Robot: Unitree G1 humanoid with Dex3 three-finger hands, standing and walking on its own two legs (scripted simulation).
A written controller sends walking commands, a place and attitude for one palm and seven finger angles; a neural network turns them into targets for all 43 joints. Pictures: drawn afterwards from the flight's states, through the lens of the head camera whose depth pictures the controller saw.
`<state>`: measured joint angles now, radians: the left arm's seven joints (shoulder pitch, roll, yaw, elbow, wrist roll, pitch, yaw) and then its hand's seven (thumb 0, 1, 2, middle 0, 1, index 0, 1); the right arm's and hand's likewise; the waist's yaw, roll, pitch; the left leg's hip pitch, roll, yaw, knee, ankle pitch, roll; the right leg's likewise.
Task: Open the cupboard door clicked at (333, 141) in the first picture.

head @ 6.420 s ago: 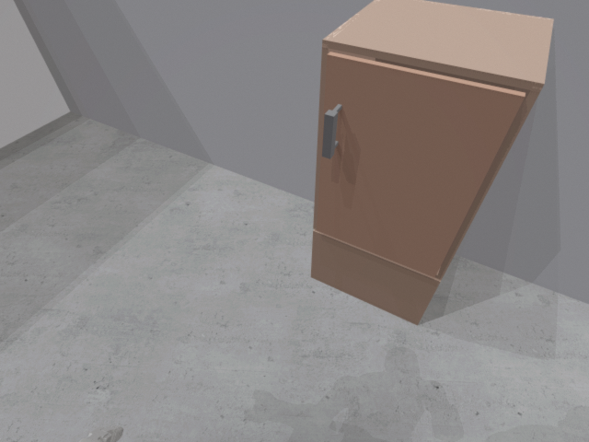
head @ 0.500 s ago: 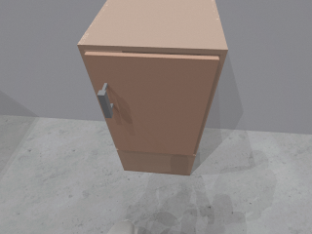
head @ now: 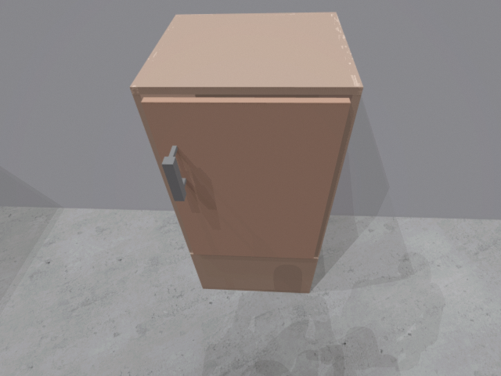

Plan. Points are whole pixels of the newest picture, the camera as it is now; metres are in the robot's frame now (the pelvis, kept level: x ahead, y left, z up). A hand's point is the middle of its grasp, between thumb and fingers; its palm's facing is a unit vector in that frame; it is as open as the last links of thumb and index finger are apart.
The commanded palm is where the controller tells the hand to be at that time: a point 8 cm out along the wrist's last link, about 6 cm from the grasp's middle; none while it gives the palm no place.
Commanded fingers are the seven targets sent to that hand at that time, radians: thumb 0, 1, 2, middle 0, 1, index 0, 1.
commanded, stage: come to a stop and stand still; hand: left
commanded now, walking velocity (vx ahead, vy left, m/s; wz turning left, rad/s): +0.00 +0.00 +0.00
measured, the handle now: (177, 173) +0.53 +0.21 -0.01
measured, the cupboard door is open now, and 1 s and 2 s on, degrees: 0 0 0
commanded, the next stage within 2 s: look again from close up in 0.76 s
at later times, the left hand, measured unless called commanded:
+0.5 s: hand out of the picture -0.01 +0.18 -0.17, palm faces +0.01 -0.98 -0.20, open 7.4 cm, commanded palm none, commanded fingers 0.00 0.90 0.90 -0.20 -0.30 -0.20 -0.30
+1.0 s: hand out of the picture -0.03 +0.18 -0.17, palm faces +0.00 -0.99 -0.15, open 7.4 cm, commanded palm none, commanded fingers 0.00 0.90 0.90 -0.20 -0.30 -0.20 -0.30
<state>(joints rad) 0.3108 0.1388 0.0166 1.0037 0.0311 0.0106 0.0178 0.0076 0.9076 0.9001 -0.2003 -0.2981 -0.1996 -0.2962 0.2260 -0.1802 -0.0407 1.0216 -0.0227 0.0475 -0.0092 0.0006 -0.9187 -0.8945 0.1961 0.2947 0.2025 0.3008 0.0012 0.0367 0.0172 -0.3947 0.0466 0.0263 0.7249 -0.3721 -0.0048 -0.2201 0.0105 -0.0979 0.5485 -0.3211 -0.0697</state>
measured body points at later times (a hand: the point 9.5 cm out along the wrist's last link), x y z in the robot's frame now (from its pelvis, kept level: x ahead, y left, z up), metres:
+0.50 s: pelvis -0.02 +0.01 +0.00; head -0.03 +0.00 +0.45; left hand -0.01 +0.23 -0.15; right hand -0.02 -0.20 -0.16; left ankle -0.01 +0.12 -0.73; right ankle -0.01 -0.07 -0.73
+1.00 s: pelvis -0.01 +0.02 +0.01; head +0.00 +0.02 +0.46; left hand -0.03 +0.23 -0.15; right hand -0.03 -0.19 -0.16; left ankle -0.01 +0.12 -0.73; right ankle -0.01 -0.07 -0.73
